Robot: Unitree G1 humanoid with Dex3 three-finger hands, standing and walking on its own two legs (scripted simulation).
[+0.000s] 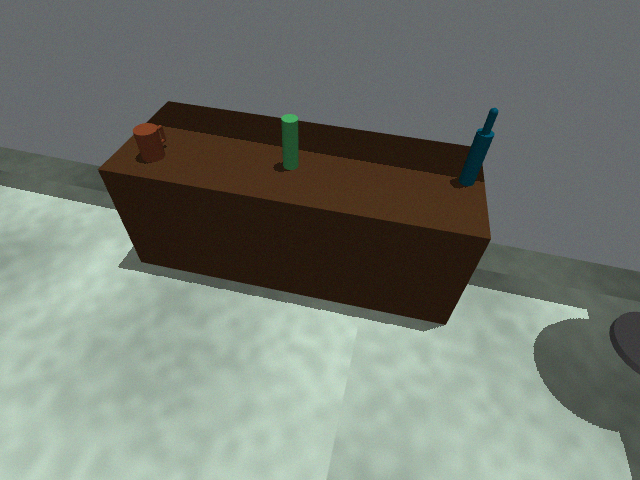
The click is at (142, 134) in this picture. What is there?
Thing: mug
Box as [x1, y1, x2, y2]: [133, 123, 165, 161]
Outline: 135,126 133,128 133,133 142,158 146,161 156,161 161,159 164,156 164,151 161,143 165,140 161,125 156,126 151,123 143,123
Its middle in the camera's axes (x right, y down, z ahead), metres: -0.56 -0.35 +1.29
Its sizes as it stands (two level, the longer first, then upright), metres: 0.110 0.076 0.102
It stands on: a support 0.47 m high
